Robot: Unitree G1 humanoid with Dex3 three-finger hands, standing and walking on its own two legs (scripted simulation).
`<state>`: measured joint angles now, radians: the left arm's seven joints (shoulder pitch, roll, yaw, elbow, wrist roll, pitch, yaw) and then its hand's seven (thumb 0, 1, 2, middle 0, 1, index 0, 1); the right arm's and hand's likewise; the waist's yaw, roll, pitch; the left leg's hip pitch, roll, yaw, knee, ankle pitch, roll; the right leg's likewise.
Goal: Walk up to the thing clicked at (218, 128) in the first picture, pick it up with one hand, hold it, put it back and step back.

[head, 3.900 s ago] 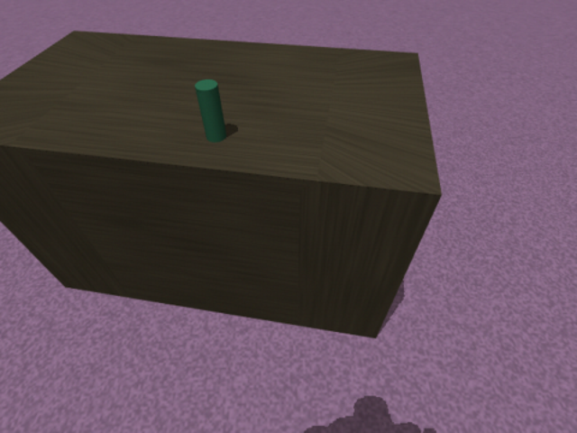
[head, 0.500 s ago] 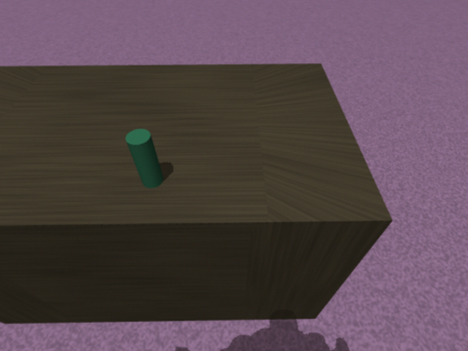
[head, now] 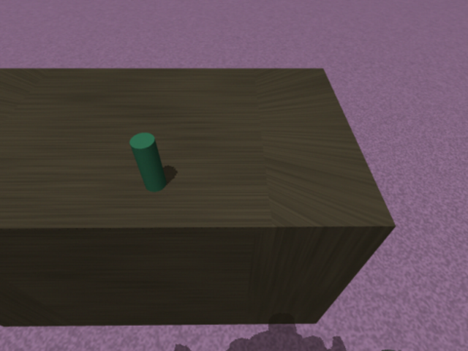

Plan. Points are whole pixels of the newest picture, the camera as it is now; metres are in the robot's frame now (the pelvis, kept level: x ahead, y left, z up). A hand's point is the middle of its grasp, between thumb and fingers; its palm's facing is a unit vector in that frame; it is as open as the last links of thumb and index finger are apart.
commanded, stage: stand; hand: left
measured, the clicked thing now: (149, 163) +0.49 +0.19 +0.04
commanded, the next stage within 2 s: none
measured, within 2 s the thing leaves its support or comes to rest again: neither
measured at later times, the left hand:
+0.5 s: hand out of the picture +0.07 +0.25 -0.16, palm faces -0.02 -0.94 -0.34, open 7.4 cm
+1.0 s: hand out of the picture +0.06 +0.25 -0.16, palm faces -0.02 -0.94 -0.34, open 7.4 cm
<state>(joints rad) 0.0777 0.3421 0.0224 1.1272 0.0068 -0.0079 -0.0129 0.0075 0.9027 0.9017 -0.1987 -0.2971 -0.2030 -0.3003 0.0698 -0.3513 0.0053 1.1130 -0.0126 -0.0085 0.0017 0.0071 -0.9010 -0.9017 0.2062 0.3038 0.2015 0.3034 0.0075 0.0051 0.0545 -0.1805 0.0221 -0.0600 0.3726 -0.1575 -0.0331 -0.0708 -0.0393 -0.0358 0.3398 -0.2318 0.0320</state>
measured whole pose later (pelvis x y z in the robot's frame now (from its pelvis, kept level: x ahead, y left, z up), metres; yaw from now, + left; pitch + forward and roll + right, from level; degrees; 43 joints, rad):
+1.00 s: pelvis +0.00 +0.00 +0.00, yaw -1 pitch -2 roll +0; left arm 0.13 0.35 0.01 1.12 0.01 -0.01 -0.01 0.01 0.90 0.90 -0.20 -0.30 -0.20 -0.30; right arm 0.11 -0.36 0.01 1.12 -0.01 0.00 0.01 0.01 -0.90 -0.90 0.21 0.30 0.20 0.30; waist 0.00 0.01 0.05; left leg -0.17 0.03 -0.05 0.35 -0.14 -0.03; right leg -0.07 -0.04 -0.02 0.34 -0.22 0.03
